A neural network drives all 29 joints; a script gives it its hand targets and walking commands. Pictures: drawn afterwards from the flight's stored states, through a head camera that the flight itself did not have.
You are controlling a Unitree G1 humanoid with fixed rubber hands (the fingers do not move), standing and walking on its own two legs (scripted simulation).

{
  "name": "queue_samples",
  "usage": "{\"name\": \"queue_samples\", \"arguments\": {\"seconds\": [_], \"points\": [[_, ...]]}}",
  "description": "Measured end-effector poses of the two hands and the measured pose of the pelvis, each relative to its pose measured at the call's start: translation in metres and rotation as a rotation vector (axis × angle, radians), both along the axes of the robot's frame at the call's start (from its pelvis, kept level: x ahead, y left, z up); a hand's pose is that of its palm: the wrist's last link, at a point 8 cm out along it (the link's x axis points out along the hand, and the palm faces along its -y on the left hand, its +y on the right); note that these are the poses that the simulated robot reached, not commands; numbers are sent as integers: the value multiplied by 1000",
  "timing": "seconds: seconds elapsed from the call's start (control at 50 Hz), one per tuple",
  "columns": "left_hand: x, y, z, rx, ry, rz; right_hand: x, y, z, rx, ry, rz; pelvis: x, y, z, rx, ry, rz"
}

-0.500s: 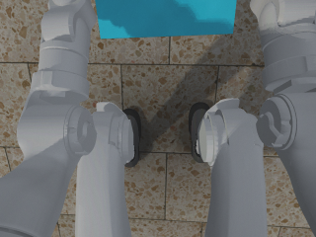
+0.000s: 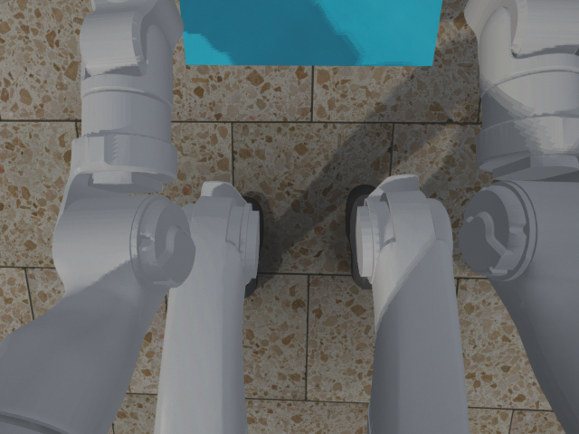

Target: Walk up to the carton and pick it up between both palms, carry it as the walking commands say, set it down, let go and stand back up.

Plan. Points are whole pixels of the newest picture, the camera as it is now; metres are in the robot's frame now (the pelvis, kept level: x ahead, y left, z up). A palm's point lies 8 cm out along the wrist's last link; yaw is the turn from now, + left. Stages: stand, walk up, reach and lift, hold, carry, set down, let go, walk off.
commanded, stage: reach and lift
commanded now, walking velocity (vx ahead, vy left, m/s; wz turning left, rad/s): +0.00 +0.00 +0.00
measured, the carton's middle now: out of the picture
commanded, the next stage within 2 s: none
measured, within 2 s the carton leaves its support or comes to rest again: neither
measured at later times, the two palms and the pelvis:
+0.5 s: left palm out of the picture +0.54 +0.11 -0.04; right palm out of the picture +0.54 -0.19 -0.04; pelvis +0.00 -0.02 +0.05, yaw -1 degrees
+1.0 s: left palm out of the picture +0.54 +0.12 +0.03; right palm out of the picture +0.52 -0.18 +0.03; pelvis +0.01 +0.00 +0.10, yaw -2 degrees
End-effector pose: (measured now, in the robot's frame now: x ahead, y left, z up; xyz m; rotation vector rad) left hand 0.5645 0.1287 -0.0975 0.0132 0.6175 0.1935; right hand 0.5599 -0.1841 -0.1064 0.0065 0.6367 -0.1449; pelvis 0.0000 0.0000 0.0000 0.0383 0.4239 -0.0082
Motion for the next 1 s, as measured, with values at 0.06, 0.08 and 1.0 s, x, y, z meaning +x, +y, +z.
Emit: {"name": "queue_samples", "arguments": {"seconds": [0.06,0.08,1.0], "points": [[-6,1,-4,16,39,10,-2,4,-2,-20,39,-28,1,-3,6,3,11,2],[-8,0,-5,23,50,12,-3,5,-2,-38,50,-47,2,-4,8,5,14,1],[-28,-11,126,13,37,-22,-37,-1,134,-111,45,-124,9,3,101,-3,-57,-32]]}}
